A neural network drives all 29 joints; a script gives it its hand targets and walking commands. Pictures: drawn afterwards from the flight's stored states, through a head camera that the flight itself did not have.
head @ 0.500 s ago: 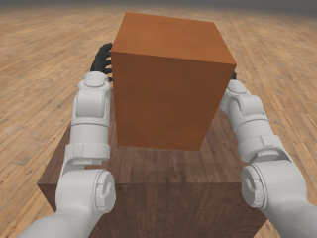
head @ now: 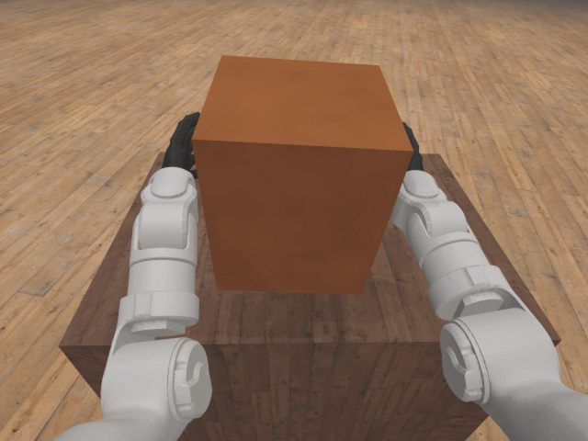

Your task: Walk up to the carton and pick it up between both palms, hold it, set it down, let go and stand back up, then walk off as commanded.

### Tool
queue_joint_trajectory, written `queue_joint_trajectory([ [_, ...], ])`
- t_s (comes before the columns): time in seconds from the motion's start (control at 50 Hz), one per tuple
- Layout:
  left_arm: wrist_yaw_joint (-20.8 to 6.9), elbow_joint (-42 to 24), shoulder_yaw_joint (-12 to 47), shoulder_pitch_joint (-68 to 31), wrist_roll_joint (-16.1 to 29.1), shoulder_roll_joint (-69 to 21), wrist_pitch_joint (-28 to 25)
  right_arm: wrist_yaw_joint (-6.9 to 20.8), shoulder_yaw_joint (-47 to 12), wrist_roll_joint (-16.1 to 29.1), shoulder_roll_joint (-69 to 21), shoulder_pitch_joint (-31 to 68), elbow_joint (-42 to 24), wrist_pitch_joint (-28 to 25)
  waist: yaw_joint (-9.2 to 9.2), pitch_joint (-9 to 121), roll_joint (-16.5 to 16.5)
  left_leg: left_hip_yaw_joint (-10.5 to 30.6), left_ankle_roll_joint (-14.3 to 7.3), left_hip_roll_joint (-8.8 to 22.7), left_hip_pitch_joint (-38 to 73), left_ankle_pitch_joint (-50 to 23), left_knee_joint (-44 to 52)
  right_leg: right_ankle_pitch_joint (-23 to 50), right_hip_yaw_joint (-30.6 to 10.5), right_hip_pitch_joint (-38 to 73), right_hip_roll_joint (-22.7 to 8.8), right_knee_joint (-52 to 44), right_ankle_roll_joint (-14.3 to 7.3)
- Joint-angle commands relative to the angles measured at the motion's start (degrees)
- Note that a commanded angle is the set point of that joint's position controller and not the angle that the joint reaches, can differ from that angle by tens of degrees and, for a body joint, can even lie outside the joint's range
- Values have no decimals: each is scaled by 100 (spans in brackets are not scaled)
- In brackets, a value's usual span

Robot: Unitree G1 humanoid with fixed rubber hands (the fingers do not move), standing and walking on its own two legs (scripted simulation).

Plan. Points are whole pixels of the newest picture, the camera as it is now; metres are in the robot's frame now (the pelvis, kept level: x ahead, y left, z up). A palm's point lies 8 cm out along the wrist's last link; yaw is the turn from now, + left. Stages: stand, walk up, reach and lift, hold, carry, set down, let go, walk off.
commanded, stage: set down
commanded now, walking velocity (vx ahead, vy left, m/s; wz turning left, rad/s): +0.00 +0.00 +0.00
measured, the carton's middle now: (295, 181) +0.41 +0.01 +0.20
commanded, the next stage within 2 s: none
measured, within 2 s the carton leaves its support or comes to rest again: neither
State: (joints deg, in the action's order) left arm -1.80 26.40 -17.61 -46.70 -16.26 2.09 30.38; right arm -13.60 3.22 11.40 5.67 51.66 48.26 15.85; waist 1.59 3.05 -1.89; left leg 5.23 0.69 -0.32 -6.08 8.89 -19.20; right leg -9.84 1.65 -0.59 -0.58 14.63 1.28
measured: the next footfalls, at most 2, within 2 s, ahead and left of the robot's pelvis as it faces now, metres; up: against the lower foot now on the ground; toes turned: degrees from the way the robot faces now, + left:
none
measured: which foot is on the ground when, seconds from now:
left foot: down 0.00-1.00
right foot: down 0.00-1.00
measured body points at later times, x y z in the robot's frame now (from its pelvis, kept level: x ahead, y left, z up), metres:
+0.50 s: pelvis +0.00 +0.00 +0.00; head -0.02 +0.02 +0.45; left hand +0.41 +0.17 +0.19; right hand +0.43 -0.14 +0.19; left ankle +0.02 +0.13 -0.75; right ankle -0.02 -0.13 -0.75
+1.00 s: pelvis +0.01 +0.00 +0.00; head -0.01 +0.02 +0.45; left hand +0.41 +0.17 +0.16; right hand +0.44 -0.14 +0.16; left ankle +0.02 +0.13 -0.75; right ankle -0.02 -0.13 -0.75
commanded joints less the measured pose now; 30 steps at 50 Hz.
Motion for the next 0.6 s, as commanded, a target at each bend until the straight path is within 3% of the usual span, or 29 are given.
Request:
queue_joint_trajectory([
  [0.0, -823, -870, 1964, -3579, 836, -3377, -315, 929, -1482, 99, -3436, 4444, -2174, -730, 29, 2603, 68, -622, 252, -144, 1920, -2866, -253, 1492, 383, 514, 490, -121, 153],
  [0.16, -882, -245, 1338, -3396, 511, -3050, -351, 1077, -1132, -235, -3380, 4252, -1565, -680, -200, 1976, -53, -754, 181, -148, 1533, -1981, 8, 752, 348, 336, 424, -184, 170],
  [0.2, -928, -154, 1261, -3468, 475, -3006, -361, 1130, -963, -335, -3322, 4064, -1288, -652, -155, 1745, -16, -756, 161, -138, 1463, -1729, 109, 506, 367, 268, 399, -230, 177],
  [0.22, -908, -100, 1151, -3402, 418, -2983, -366, 1181, -883, -438, -3286, 4137, -1258, -665, -235, 1722, -123, -768, 143, -112, 1360, -1621, 157, 393, 361, 274, 399, -229, 178],
  [0.32, -877, 103, 1027, -3447, 422, -2880, -526, 1291, -663, -655, -3298, 4141, -1134, -794, -268, 1691, -208, -826, 123, -115, 1180, -1356, 258, 375, 399, 193, 367, -208, 238],
  [0.34, -862, -129, 1050, -3464, 416, -2870, -601, 1315, -790, -663, -3389, 4087, -1180, -860, -356, 1896, -168, -860, 122, -133, 1241, -1535, 215, 548, 384, 302, 345, -142, 242],
  [0.36, -827, -126, 1125, -3442, 438, -2927, -653, 1317, -756, -706, -3401, 4022, -1096, -908, -295, 1949, -154, -868, 162, -123, 1310, -1641, 216, 681, 397, 300, 375, -155, 234],
  [0.46, -725, -136, 1184, -3314, 478, -3010, -846, 1384, -838, -805, -3393, 3911, -1061, -1070, -362, 2297, -122, -863, 204, -95, 1330, -1993, 118, 1127, 403, 343, 378, -49, 221],
  [0.5, -721, -260, 1313, -3359, 491, -3066, -913, 1353, -874, -823, -3421, 3824, -1040, -1129, -258, 2449, -78, -850, 249, -108, 1406, -2195, 49, 1343, 430, 366, 388, -32, 204],
  [0.58, -615, -554, 1607, -3313, 616, -3306, -1090, 1316, -1092, -787, -3510, 3711, -1175, -1295, -247, 2867, 65, -796, 353, -75, 1667, -3000, -177, 1839, 445, 317, 454, 32, 178],
])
